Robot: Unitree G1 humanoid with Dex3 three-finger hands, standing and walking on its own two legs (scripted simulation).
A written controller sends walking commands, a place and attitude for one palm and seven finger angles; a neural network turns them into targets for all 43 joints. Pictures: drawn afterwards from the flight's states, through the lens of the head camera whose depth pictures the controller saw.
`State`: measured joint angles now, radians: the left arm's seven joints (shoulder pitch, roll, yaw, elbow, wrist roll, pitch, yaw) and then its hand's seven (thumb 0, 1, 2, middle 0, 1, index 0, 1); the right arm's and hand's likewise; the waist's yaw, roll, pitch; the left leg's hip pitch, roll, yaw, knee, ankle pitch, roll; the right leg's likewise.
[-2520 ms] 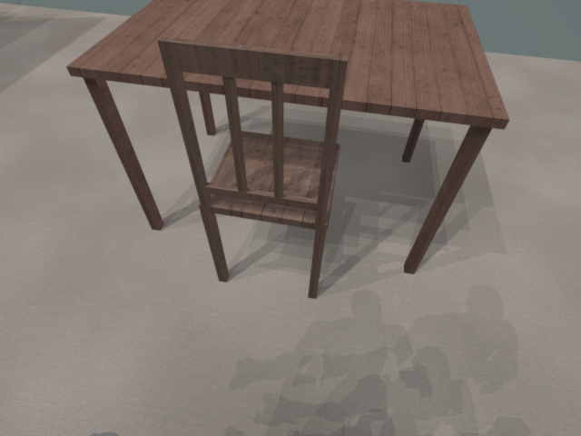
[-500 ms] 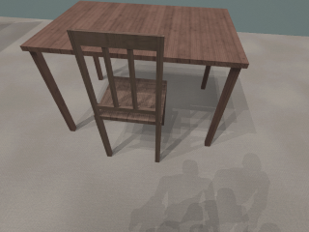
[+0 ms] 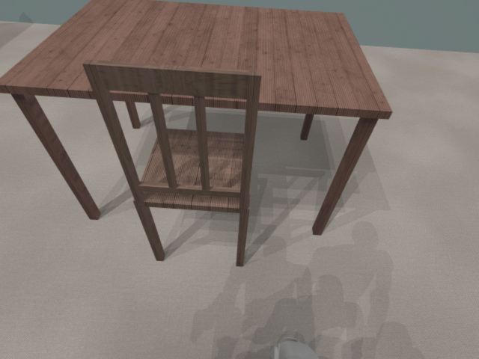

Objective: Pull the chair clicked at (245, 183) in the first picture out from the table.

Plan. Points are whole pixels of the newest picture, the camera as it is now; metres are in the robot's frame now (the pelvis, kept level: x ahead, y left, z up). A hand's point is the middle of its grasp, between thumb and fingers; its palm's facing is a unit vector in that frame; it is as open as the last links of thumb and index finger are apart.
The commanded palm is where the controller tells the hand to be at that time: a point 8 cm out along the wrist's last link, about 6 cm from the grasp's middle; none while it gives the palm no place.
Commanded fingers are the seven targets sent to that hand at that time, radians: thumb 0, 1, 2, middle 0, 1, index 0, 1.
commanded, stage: take the last steps up to it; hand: left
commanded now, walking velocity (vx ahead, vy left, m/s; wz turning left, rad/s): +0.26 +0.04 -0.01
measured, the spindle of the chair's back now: (164, 146) +0.64 +0.23 -0.07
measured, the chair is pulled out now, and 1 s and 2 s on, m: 0.00 0.00 0.00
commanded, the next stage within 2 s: come to a stop and stand still in 0.30 s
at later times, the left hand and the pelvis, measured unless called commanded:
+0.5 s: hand (150, 341) +0.19 +0.18 -0.17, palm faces +0.09 -0.97 -0.22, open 7.2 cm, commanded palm none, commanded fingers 0.00 0.90 0.90 -0.20 -0.30 -0.20 -0.30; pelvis +0.15 -0.01 +0.00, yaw +1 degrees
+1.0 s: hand out of the picture +0.14 +0.17 -0.18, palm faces +0.05 -0.97 -0.24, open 7.4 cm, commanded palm none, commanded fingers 0.00 0.90 0.90 -0.20 -0.30 -0.20 -0.30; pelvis +0.15 -0.02 -0.01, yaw +0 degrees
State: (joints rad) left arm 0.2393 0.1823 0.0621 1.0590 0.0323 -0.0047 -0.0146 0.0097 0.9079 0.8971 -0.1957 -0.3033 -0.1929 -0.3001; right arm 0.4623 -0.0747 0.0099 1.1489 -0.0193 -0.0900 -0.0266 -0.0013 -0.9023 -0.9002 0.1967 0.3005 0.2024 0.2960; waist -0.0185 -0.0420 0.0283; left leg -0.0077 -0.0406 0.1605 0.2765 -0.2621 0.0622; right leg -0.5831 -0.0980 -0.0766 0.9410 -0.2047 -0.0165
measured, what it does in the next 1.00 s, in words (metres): walks ahead: right foot, then left foot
